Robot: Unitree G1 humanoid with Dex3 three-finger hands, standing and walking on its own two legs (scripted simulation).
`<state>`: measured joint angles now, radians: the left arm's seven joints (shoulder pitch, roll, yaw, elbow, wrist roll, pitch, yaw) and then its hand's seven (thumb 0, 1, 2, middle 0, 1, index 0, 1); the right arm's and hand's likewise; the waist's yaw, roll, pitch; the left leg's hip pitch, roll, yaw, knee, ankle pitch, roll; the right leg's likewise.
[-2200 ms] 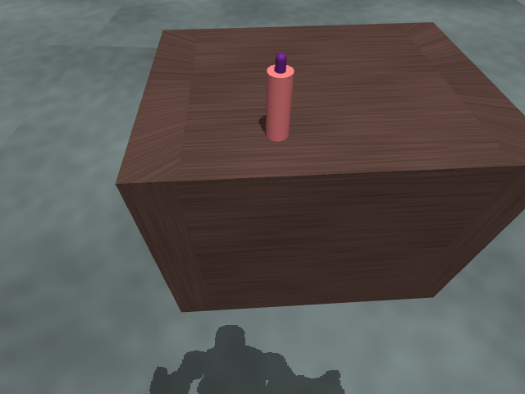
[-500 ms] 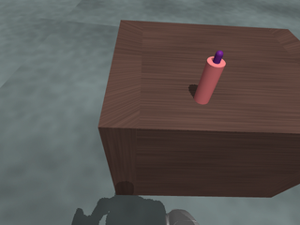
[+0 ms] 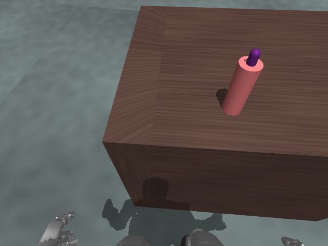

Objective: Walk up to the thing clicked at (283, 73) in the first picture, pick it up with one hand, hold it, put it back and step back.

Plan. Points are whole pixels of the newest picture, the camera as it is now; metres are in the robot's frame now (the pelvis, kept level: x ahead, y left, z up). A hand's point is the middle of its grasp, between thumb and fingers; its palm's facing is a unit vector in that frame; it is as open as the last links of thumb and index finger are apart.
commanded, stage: walk up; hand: right
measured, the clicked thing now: (242, 83) +0.49 -0.18 +0.10
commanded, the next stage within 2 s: stand in 1.84 s
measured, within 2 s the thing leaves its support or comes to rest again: neither
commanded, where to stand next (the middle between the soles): +0.04 -0.01 m, yaw -1 degrees
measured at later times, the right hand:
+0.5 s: hand out of the picture +0.08 -0.27 -0.14, palm faces -0.01 +0.94 -0.34, open 7.4 cm
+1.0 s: hand out of the picture +0.05 -0.27 -0.13, palm faces +0.03 +0.94 -0.35, open 7.4 cm
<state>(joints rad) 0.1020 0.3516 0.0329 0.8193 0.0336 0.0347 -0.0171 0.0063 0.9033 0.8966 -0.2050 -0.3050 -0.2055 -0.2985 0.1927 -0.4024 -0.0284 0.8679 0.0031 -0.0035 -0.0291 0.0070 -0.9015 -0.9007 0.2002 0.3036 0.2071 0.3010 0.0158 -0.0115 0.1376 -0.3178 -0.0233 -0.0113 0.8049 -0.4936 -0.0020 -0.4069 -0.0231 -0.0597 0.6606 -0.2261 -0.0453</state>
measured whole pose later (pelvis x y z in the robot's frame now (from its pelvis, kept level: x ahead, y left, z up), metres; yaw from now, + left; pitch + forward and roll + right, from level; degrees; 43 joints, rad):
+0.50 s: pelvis -0.03 -0.02 +0.01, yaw +0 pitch -4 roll +0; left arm 0.19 0.35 0.01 1.02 0.01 -0.01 -0.01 0.01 0.91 0.90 -0.20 -0.30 -0.20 -0.30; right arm 0.13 -0.38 -0.03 0.96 -0.01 0.01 0.01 0.01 -0.90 -0.90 0.20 0.30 0.21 0.30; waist 0.01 0.03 0.09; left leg -0.23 0.01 -0.02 0.58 -0.27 -0.01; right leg -0.21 -0.03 0.02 0.59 -0.32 0.02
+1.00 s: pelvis -0.01 +0.00 +0.02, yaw -1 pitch -3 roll +0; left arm 0.09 0.37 -0.01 1.11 0.00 -0.02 0.00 0.01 0.91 0.90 -0.20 -0.30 -0.20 -0.30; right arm 0.12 -0.35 -0.03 1.10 -0.01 0.00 0.01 0.01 -0.90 -0.90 0.20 0.30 0.21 0.30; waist -0.01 -0.02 0.05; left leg -0.14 0.00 0.01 0.39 -0.21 0.00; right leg -0.12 -0.04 0.05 0.39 -0.22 0.04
